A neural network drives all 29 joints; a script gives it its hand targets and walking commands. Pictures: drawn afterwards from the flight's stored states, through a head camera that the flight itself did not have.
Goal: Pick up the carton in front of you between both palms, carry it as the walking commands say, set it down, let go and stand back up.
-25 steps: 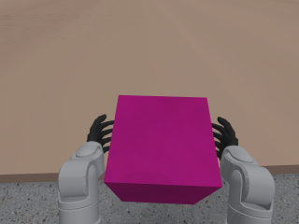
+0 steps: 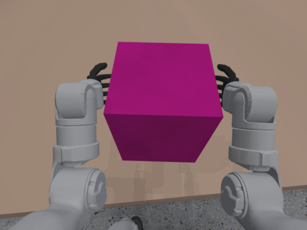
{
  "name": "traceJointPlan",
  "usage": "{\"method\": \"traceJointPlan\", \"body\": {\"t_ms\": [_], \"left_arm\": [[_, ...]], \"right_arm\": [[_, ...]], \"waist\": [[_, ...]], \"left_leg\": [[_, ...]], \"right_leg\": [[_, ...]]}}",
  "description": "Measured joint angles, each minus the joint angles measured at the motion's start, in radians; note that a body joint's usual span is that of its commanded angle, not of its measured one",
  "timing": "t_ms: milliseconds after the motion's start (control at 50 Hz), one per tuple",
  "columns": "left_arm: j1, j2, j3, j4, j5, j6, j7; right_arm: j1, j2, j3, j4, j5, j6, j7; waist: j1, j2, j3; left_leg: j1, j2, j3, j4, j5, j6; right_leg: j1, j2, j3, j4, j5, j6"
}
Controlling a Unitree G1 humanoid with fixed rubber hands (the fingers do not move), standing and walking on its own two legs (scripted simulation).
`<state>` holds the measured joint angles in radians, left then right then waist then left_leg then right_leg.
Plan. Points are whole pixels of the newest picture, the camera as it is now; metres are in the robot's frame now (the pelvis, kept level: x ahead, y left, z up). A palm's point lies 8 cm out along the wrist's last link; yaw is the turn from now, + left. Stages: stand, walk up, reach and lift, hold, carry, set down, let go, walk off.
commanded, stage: carry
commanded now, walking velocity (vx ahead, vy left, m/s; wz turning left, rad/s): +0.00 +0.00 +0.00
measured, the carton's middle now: (160, 108) +0.41 +0.00 +0.07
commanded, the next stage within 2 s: none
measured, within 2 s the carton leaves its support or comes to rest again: neither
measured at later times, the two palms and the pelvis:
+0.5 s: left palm (108, 48) +0.53 +0.13 +0.16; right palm (223, 49) +0.54 -0.17 +0.16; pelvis +0.16 -0.03 +0.03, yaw +1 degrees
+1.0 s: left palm (121, 38) +0.64 +0.11 +0.12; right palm (218, 38) +0.64 -0.18 +0.13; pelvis +0.28 -0.03 +0.02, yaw +1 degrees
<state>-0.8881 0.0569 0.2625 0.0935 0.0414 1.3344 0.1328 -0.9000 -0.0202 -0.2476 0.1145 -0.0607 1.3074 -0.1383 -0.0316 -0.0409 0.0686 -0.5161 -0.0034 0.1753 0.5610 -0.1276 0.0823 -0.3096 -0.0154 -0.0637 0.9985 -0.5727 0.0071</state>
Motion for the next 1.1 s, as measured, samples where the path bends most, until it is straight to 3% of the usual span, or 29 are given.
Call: {"method": "traceJointPlan", "body": {"t_ms": [40,100,200,300,400,440,500,540,600,660,680,720,760,800,900,960,1020,1040,1060,1080,1100], "left_arm": [[-0.013,-0.008,0.018,-0.007,0.007,0.004,0.002],[-0.024,-0.036,0.043,-0.066,0.023,0.0,0.005],[0.019,-0.099,0.066,-0.217,0.03,-0.043,0.005],[0.098,-0.135,0.05,-0.314,0.035,-0.058,0.003],[0.123,-0.107,0.028,-0.248,0.034,-0.055,0.0],[0.137,-0.095,0.022,-0.187,0.036,-0.057,-0.006],[0.15,-0.091,0.018,-0.086,0.047,-0.065,-0.012],[0.152,-0.09,0.012,-0.029,0.052,-0.081,-0.016],[0.175,-0.095,-0.019,0.012,0.056,-0.102,-0.014],[0.218,-0.087,-0.04,-0.01,0.043,-0.102,-0.012],[0.227,-0.084,-0.042,-0.02,0.036,-0.1,-0.01],[0.229,-0.068,-0.041,-0.037,0.021,-0.097,-0.009],[0.201,-0.052,-0.036,-0.031,0.01,-0.11,-0.009],[0.191,-0.054,-0.029,-0.017,0.016,-0.118,-0.011],[0.223,-0.086,-0.024,-0.041,0.048,-0.1,-0.01],[0.252,-0.099,-0.034,-0.08,0.054,-0.102,-0.007],[0.268,-0.1,-0.042,-0.095,0.046,-0.111,-0.003],[0.268,-0.103,-0.047,-0.086,0.043,-0.119,-0.001],[0.267,-0.107,-0.057,-0.074,0.04,-0.131,0.002],[0.261,-0.111,-0.067,-0.064,0.04,-0.14,0.005],[0.257,-0.112,-0.073,-0.058,0.037,-0.147,0.01]], "right_arm": [[-0.006,0.01,-0.019,-0.011,0.0,0.001,-0.006],[0.002,0.032,-0.051,-0.088,-0.005,-0.003,-0.01],[0.061,0.072,-0.075,-0.264,-0.007,-0.032,-0.009],[0.116,0.08,-0.059,-0.341,0.003,-0.035,-0.003],[0.118,0.072,-0.041,-0.255,-0.014,-0.035,0.006],[0.124,0.07,-0.031,-0.189,-0.026,-0.037,0.008],[0.15,0.06,-0.017,-0.098,-0.034,-0.044,0.013],[0.168,0.048,-0.009,-0.059,-0.024,-0.055,0.031],[0.201,0.042,0.0,-0.041,-0.027,-0.064,0.03],[0.231,0.051,0.011,-0.05,-0.026,-0.069,0.028],[0.233,0.053,0.016,-0.053,-0.026,-0.069,0.027],[0.216,0.056,0.027,-0.049,-0.029,-0.071,0.025],[0.188,0.051,0.033,-0.043,-0.033,-0.085,0.024],[0.19,0.047,0.038,-0.032,-0.025,-0.1,0.022],[0.232,0.046,0.031,-0.038,0.007,-0.101,0.014],[0.247,0.045,0.029,-0.063,0.019,-0.101,0.012],[0.258,0.049,0.027,-0.078,0.02,-0.106,0.012],[0.267,0.048,0.022,-0.086,0.02,-0.107,0.012],[0.278,0.044,0.015,-0.096,0.022,-0.109,0.012],[0.285,0.036,0.009,-0.107,0.024,-0.108,0.016],[0.284,0.031,0.004,-0.107,0.023,-0.111,0.021]], "waist": [[-0.002,0.007,0.035],[-0.001,0.023,0.084],[0.012,0.042,0.121],[0.042,0.058,0.073],[0.024,0.03,-0.004],[0.018,0.031,-0.036],[0.036,0.041,-0.078],[0.055,0.038,-0.093],[0.066,0.024,-0.093],[0.067,0.007,-0.102],[0.059,0.014,-0.103],[0.034,0.038,-0.098],[-0.001,0.062,-0.089],[-0.024,0.068,-0.088],[-0.047,0.05,-0.069],[-0.033,0.049,-0.052],[0.006,0.057,-0.052],[0.026,0.066,-0.046],[0.049,0.078,-0.034],[0.077,0.082,-0.024],[0.101,0.08,-0.013]], "left_leg": [[0.02,0.002,-0.003,-0.028,-0.006,0.005],[0.045,0.008,-0.012,-0.064,-0.012,0.008],[0.067,0.012,-0.026,-0.019,-0.077,-0.013],[0.09,0.03,-0.043,0.022,-0.129,-0.044],[0.179,0.018,-0.041,-0.073,-0.133,-0.045],[0.189,0.019,-0.04,-0.059,-0.106,-0.036],[0.17,0.038,-0.032,0.036,-0.055,-0.033],[0.117,0.038,-0.043,0.179,-0.194,-0.045],[0.038,0.009,-0.063,0.278,-0.287,-0.058],[0.075,-0.009,-0.058,0.246,-0.243,-0.053],[0.129,-0.015,-0.053,0.134,-0.138,-0.054],[0.288,-0.022,-0.041,-0.152,0.079,-0.046],[0.342,-0.021,-0.061,-0.233,-0.052,-0.012],[0.354,-0.022,-0.078,-0.244,-0.12,0.005],[0.387,-0.019,-0.1,-0.222,-0.182,-0.008],[0.426,-0.007,-0.103,-0.214,-0.216,-0.021],[0.47,0.02,-0.086,-0.235,-0.22,-0.036],[0.469,0.037,-0.077,-0.201,-0.212,-0.039],[0.435,0.06,-0.074,-0.106,-0.135,-0.047],[0.357,0.06,-0.104,0.088,-0.044,-0.064],[0.266,0.029,-0.164,0.328,-0.081,-0.073]], "right_leg": [[-0.07,0.013,0.023,0.0,-0.017,-0.006],[-0.12,0.012,0.029,-0.18,0.02,-0.012],[-0.089,-0.002,0.002,-0.45,0.356,-0.019],[-0.062,0.014,-0.012,-0.415,0.265,-0.05],[-0.049,-0.002,-0.032,-0.361,0.283,-0.045],[0.0,-0.002,-0.037,-0.428,0.292,-0.033],[0.139,0.012,-0.051,-0.639,0.365,-0.025],[0.178,0.02,-0.041,-0.683,0.357,-0.042],[0.196,0.019,-0.023,-0.662,0.358,-0.075],[0.196,0.006,-0.028,-0.619,0.368,-0.085],[0.179,0.005,-0.042,-0.577,0.381,-0.083],[0.102,0.006,-0.063,-0.374,0.401,-0.079],[-0.052,0.034,-0.032,-0.006,0.163,-0.052],[-0.209,0.062,0.01,0.295,0.037,-0.052],[-0.528,0.046,0.02,0.65,-0.008,-0.069],[-0.639,0.009,-0.008,0.636,0.009,-0.073],[-0.59,0.009,-0.065,0.303,0.022,-0.097],[-0.555,0.024,-0.078,0.245,0.11,-0.106],[-0.525,0.032,-0.092,0.225,0.132,-0.111],[-0.501,0.04,-0.099,0.204,0.129,-0.117],[-0.476,0.048,-0.098,0.172,0.126,-0.124]]}}
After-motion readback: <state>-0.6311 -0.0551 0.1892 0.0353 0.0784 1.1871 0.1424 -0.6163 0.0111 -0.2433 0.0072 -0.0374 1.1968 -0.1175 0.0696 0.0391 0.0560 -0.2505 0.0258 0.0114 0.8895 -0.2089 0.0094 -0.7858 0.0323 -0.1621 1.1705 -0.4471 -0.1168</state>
